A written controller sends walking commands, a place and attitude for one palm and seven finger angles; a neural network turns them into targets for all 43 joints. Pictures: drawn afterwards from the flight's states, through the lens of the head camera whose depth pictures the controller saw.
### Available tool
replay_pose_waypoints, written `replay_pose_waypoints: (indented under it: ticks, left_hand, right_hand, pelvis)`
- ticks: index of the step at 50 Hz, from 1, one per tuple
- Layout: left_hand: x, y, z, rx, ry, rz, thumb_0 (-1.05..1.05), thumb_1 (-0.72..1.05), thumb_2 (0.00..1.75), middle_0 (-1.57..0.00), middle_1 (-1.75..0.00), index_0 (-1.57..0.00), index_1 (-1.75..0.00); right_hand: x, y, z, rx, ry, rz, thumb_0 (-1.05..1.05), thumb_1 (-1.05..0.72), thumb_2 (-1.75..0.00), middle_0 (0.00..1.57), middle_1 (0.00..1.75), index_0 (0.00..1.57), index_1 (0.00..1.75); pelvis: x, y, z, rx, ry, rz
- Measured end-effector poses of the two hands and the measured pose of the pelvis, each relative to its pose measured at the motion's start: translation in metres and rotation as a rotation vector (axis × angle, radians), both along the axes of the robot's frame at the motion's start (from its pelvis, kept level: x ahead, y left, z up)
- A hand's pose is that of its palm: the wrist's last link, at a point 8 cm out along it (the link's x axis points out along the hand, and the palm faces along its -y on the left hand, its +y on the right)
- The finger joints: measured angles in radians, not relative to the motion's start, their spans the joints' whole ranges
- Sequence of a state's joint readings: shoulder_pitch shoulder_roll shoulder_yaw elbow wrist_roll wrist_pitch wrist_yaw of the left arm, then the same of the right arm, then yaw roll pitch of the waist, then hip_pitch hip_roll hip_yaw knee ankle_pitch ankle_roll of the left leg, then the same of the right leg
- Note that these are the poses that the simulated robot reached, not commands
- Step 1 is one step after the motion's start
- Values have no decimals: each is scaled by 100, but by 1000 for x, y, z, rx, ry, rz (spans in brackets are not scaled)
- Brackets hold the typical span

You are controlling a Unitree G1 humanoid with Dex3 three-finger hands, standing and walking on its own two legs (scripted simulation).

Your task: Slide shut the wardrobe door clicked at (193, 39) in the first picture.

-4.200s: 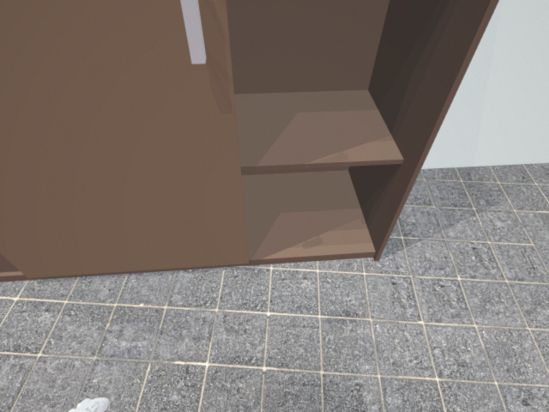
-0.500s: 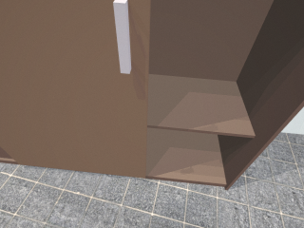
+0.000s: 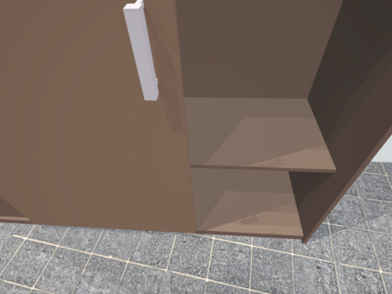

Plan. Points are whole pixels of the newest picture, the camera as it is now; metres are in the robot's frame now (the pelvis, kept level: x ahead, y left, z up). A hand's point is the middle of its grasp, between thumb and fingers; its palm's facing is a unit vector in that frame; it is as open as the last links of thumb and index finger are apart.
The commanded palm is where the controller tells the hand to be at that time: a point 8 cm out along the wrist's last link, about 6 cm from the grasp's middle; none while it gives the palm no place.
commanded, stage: come to a stop and stand still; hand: left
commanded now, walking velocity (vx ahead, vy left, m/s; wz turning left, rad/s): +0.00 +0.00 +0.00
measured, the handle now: (146, 52) +0.52 +0.13 +0.25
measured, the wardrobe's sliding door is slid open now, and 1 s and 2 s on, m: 0.54 0.54 0.54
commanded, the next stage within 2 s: look again from close up in 0.30 s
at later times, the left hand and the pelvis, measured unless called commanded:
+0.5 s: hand out of the picture +0.01 +0.16 -0.16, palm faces +0.03 -0.97 -0.22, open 7.3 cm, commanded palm none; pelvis +0.00 -0.02 +0.00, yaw +0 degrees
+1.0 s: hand out of the picture -0.02 +0.14 -0.17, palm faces +0.04 -0.98 -0.19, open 7.4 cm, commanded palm none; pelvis +0.00 -0.02 +0.00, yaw +0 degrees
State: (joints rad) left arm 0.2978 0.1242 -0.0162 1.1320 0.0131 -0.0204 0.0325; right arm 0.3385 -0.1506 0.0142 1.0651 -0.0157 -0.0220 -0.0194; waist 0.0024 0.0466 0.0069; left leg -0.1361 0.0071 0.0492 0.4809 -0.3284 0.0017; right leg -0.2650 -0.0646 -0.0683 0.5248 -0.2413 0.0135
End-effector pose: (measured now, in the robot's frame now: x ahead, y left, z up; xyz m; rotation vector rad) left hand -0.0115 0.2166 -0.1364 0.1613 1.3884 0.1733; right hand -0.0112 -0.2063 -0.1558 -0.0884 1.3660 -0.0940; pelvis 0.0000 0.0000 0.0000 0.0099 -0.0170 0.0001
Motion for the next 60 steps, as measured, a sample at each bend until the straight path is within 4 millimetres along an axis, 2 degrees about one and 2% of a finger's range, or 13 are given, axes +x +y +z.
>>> replay_pose_waypoints:
  ticks: [7, 13, 26, 37, 60]
  left_hand:
    - [24, 4, 6, 30, -47, -17, 1, 91, 90, -20, -30, -20, -29]
    - [31, 0, 7, 34, -58, -20, 1, 92, 90, -20, -30, -20, -29]
    - [10, -15, 3, 7, -4, 0, 1, 92, 90, -20, -30, -20, -29]
    - [-7, -28, 0, -24, 30, 16, 1, 91, 90, -20, -30, -20, -29]
    - [-8, -27, -2, -24, 22, 22, 1, 91, 90, -20, -30, -20, -29]
  right_hand:
    - [2, -5, -1, 7, 8, -3, 0, -91, -90, 19, 30, 20, 29]
    - [0, -12, 0, 3, 26, -2, 0, -91, -90, 19, 30, 20, 29]
    - [-5, -25, 4, -15, 59, 4, 0, -91, -90, 19, 30, 20, 29]
    - [-10, -25, 6, -15, 68, 3, 0, -91, -90, 19, 30, 20, 29]
    - [-22, -13, 7, 2, 87, -14, 0, -91, -90, 19, 30, 20, 29]
  pelvis:
    - [4, -6, 2, 4, -3, -3]
    - [4, -12, 2, 6, -3, -4]
    - [2, -21, 4, 4, -2, -1]
    - [0, -24, 5, 1, 1, 0]
    - [0, -23, 4, 1, 0, -1]
